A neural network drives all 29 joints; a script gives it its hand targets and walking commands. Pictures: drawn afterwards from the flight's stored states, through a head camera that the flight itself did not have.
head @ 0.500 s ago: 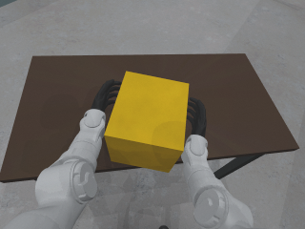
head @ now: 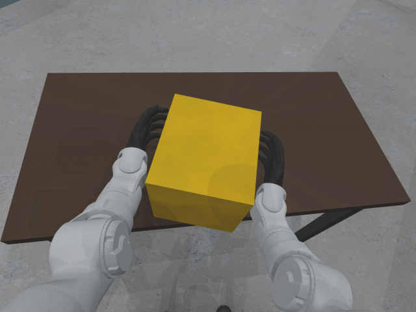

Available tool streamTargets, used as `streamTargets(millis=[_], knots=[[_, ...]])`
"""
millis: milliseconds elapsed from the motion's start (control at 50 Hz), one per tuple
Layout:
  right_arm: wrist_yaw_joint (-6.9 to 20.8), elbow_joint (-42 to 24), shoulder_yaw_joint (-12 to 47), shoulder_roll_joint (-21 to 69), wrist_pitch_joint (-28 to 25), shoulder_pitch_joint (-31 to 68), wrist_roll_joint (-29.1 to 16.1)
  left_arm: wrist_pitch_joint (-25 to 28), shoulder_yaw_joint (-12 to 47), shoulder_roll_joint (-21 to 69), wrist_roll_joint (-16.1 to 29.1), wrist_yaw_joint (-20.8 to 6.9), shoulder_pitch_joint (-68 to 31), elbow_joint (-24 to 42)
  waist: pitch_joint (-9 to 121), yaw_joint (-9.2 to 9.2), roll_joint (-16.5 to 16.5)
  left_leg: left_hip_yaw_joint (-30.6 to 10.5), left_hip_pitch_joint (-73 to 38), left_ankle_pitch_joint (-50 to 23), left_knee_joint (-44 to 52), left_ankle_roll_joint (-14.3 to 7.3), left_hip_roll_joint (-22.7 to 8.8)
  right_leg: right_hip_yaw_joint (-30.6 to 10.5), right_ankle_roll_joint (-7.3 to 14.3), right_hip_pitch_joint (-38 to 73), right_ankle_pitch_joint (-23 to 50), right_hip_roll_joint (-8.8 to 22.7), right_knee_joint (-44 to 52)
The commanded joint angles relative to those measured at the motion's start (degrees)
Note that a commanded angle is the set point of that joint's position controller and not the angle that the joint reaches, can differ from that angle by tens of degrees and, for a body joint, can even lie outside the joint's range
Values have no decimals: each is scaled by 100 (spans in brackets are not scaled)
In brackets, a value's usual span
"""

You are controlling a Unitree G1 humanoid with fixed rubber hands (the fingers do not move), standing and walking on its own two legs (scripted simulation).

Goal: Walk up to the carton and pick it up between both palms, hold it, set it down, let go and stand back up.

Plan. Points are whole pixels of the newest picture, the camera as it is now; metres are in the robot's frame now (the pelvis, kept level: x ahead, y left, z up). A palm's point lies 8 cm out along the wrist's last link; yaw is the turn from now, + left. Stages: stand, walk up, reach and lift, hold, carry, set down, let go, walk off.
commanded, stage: reach and lift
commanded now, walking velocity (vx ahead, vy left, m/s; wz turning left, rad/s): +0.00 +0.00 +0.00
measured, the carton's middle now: (205, 166) +0.41 -0.02 -0.01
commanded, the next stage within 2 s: none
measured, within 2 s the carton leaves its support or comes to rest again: leaves its support in 0.32 s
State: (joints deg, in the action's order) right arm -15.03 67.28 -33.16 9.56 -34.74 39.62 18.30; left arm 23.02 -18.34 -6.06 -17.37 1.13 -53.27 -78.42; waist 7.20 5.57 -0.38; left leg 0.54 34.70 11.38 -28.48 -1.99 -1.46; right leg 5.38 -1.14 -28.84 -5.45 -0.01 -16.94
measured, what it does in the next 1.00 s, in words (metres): stands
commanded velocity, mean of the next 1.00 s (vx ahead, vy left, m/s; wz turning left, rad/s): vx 0.00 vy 0.00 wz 0.00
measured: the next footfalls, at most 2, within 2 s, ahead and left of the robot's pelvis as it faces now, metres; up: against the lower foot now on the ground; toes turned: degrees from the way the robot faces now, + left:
none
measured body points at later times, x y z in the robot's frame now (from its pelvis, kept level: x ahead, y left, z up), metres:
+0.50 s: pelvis +0.00 -0.01 +0.00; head +0.03 +0.02 +0.44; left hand +0.45 +0.10 +0.07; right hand +0.39 -0.17 +0.07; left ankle +0.01 +0.09 -0.74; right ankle +0.01 -0.14 -0.74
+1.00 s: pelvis -0.01 +0.00 +0.01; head -0.04 +0.03 +0.46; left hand +0.41 +0.13 +0.13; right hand +0.37 -0.14 +0.14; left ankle +0.01 +0.09 -0.74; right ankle +0.01 -0.14 -0.74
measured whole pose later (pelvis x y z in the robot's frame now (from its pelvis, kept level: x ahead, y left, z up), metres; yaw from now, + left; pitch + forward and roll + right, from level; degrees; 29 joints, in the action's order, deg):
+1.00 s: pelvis -0.01 +0.00 +0.01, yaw +1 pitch -1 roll -1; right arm -12.5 47.6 -13.9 6.0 0.6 39.1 2.1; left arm -9.1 -12.8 -3.7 -8.5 3.5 -42.5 -49.2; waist 3.3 5.1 -2.2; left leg 0.3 11.0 9.0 -20.6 -2.1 0.9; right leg 3.6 -1.6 -7.8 -5.7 1.5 -14.2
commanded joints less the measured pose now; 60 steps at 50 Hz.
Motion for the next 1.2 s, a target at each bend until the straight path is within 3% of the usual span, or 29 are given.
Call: streamTargets(millis=[0,100,200,260,280,320,360,380,420,480,500,540,580,600,720,780,840,860,880,920,960,980,1020,1040,1080,1100,1120,1140,1180], knots=[[904,-150,2350,3288,-207,3673,658,359,1436,4178,-190,-622,-2807,191,4161,69,863,34,-2704,-2644,-194,613,-67,289,298,968,1743,-263,-326],[816,-356,2886,3375,-31,3779,214,387,1966,4318,201,-612,-2925,309,4472,228,873,-37,-2684,-2858,-370,646,4,180,291,989,1956,-287,-445],[766,-1129,3686,3577,353,4064,-335,337,2534,4628,711,-509,-3147,797,4864,181,961,-194,-2612,-2928,-514,676,72,119,295,1015,2067,-336,-560],[739,-1586,4141,3785,806,4060,-642,235,2863,4786,1014,-427,-3432,1227,4955,252,965,-321,-2478,-2669,-484,664,109,9,230,1059,1979,-304,-597],[728,-1766,4240,3860,958,4130,-724,200,3004,4846,1141,-420,-3553,1401,5062,358,917,-367,-2489,-2593,-492,647,140,22,196,1063,1963,-340,-633],[730,-2222,4552,3962,1276,4204,-970,70,3159,4949,1311,-406,-3577,1663,5114,292,865,-421,-2338,-2445,-461,632,180,-52,159,1202,1982,-321,-698],[685,-2461,4677,4027,1618,4219,-1085,-88,3257,4945,1475,-432,-3758,1912,5002,442,874,-470,-2191,-2076,-400,589,241,-141,152,1269,1904,-287,-693],[668,-2565,4780,4056,1805,4275,-1149,-195,3216,4915,1513,-433,-3747,1963,4918,373,753,-465,-2157,-1938,-352,546,248,-163,119,1299,1811,-266,-697],[640,-2669,4763,4103,2128,4195,-1191,-372,3253,4910,1600,-433,-3885,2137,4806,488,799,-496,-2126,-1664,-220,543,268,-213,77,1390,1733,-234,-678],[615,-2895,4954,4195,2502,4057,-1395,-679,3160,4922,1615,-477,-3613,2330,4502,414,619,-492,-2231,-1726,-74,487,301,-297,19,1736,2000,-186,-687],[606,-2846,4944,4156,2622,4122,-1514,-792,2988,4818,1560,-479,-3557,2289,4322,257,553,-472,-2176,-1724,-18,473,306,-371,-5,1914,2029,-158,-683],[580,-2868,5015,4244,2817,3992,-1606,-1014,2852,4819,1546,-513,-3564,2521,4089,225,426,-468,-2035,-1646,149,436,339,-421,-50,2290,2145,-138,-591],[563,-3020,5160,4236,2983,3962,-1819,-1239,2719,4792,1458,-519,-3339,2811,3846,24,365,-421,-2075,-1699,275,439,348,-538,-95,2670,2410,-94,-625],[547,-2987,5174,4191,3060,3949,-1847,-1374,2711,4789,1402,-538,-3387,2865,3663,99,390,-436,-2081,-1627,378,431,359,-533,-115,2787,2377,-76,-571],[581,-3070,4868,3898,3468,4063,-2037,-2181,2454,4717,1238,-641,-3473,3636,2469,5,374,-341,-2703,-1511,775,511,364,-479,-101,2803,1586,-128,-70],[655,-3075,4667,3714,3488,4164,-2109,-2436,2584,4779,1284,-627,-3350,3849,2289,142,316,-296,-3102,-1491,858,563,322,-342,-46,2666,1161,-210,161],[751,-2972,4243,3537,3511,4155,-1940,-2661,2509,4838,1197,-652,-3181,3801,1992,222,249,-236,-3166,-1044,1050,524,296,-262,-14,2622,631,-211,291],[799,-2877,4105,3479,3480,4232,-1836,-2698,2408,4818,1069,-649,-3196,3645,1851,121,254,-219,-3195,-856,1140,503,289,-265,5,2563,371,-200,328],[845,-2916,4014,3436,3437,4183,-1728,-2715,2459,4892,1068,-654,-3095,3764,1922,207,214,-206,-3292,-922,1145,495,255,-246,28,2599,384,-208,326],[948,-2911,3929,3383,3357,4206,-1664,-2721,2503,4873,1015,-610,-3229,4053,2178,69,267,-189,-3474,-1121,1141,544,225,-177,35,2581,352,-252,318],[988,-2827,3845,3369,3288,4029,-1581,-2759,2726,4943,1054,-589,-3341,4291,2225,305,427,-157,-3664,-1265,1106,600,221,-171,47,2528,427,-236,384],[1024,-2773,3824,3293,3277,4091,-1593,-2805,2673,4895,995,-554,-3299,4249,2256,208,470,-153,-3679,-1294,1109,606,233,-158,46,2464,315,-236,376],[1082,-2886,3959,3181,3243,4038,-1644,-2918,2763,4966,952,-468,-3086,4529,2371,86,603,-148,-3902,-1481,1071,624,186,-138,86,2478,341,-266,376],[1079,-3102,4062,3125,3232,4122,-1766,-2999,2937,5023,1009,-458,-3022,4768,2501,153,646,-161,-4009,-1738,993,644,172,-129,84,2463,450,-272,363],[1080,-3382,4320,3048,3288,4202,-2016,-3217,3086,5040,1041,-388,-2758,4996,2535,73,693,-193,-4193,-2181,860,675,153,-132,83,2391,467,-320,409],[1107,-3540,4457,2998,3327,4303,-2108,-3302,3056,4988,1027,-349,-2753,5077,2584,-66,602,-201,-4213,-2205,825,665,162,-145,81,2391,377,-334,426],[1097,-3730,4545,2979,3388,4358,-2218,-3424,3188,5087,1057,-328,-2652,5302,2592,7,615,-222,-4228,-2186,817,638,155,-176,82,2400,389,-320,380],[1102,-3928,4678,2876,3452,4555,-2334,-3548,3198,5095,1025,-285,-2592,5381,2525,-105,675,-249,-4182,-2127,838,640,148,-215,99,2385,297,-310,370],[1130,-4106,4818,2884,3602,4461,-2459,-3740,3484,5135,1161,-248,-2789,5937,2665,-47,618,-263,-4263,-1962,845,649,142,-169,88,2388,183,-352,370]])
